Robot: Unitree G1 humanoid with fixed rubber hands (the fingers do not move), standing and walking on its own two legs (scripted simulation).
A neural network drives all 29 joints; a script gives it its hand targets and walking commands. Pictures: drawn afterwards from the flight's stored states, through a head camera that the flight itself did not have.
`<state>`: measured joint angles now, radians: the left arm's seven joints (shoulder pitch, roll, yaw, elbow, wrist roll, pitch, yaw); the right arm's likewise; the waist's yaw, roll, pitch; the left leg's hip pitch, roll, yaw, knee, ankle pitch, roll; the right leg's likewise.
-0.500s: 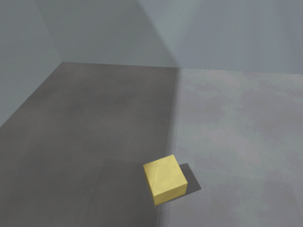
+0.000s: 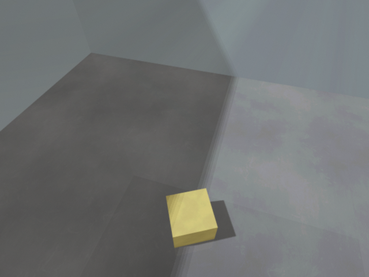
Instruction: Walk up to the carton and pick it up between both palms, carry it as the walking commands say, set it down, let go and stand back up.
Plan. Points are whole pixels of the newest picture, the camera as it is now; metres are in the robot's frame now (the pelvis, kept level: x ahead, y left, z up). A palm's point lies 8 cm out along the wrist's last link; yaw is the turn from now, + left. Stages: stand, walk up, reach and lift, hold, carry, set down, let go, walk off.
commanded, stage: walk up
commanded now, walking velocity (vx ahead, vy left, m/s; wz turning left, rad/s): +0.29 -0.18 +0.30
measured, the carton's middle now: (190, 217) +0.51 -0.01 -0.68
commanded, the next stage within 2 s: stand in 1.98 s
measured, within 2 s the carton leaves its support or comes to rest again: neither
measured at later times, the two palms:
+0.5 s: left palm out of the picture +0.06 +0.18 -0.13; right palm (290, 222) +0.28 -0.26 -0.11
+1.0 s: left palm out of the picture +0.13 +0.26 -0.13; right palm (301, 245) +0.22 -0.27 -0.12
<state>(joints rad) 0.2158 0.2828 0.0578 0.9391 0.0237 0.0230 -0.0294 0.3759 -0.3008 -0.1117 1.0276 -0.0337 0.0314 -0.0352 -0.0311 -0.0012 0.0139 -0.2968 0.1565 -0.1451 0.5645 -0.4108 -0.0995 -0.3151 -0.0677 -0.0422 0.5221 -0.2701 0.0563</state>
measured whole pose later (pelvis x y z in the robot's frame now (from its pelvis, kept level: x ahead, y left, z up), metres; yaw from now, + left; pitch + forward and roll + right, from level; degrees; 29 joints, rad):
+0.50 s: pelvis +0.12 -0.05 +0.01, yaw +6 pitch +1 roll +0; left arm 0.35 0.17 0.03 0.99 0.01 0.01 0.04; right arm 0.07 -0.18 -0.03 0.90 0.00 0.00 -0.03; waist 0.05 -0.01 0.09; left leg -0.31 -0.03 0.10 0.50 -0.21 0.07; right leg -0.34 -0.06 -0.03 0.88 -0.48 0.01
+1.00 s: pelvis +0.11 -0.02 +0.00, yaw +9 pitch +1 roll +0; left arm 0.23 0.26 0.07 0.90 0.03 0.04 0.02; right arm 0.20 -0.25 -0.04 0.90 -0.01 0.03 0.01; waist -0.02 -0.02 0.05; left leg -0.28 0.04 0.03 0.57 -0.29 -0.04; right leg -0.34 -0.14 -0.05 0.68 -0.40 0.05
